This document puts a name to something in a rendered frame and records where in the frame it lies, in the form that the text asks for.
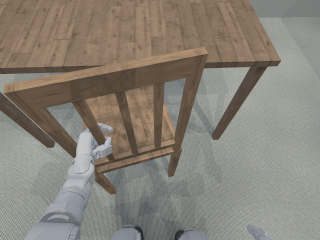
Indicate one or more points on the robot right hand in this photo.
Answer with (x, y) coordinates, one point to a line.
(258, 234)

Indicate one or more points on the chair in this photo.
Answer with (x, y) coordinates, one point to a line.
(129, 97)

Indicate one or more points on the table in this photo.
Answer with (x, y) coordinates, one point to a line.
(59, 36)

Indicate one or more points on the left robot thigh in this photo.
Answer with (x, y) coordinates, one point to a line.
(126, 234)

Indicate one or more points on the robot left forearm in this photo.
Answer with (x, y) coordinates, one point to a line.
(73, 197)

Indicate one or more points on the left robot upper arm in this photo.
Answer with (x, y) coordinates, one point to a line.
(55, 231)

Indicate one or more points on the robot left foot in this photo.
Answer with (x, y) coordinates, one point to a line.
(140, 231)

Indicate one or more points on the robot left hand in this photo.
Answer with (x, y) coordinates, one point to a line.
(87, 145)

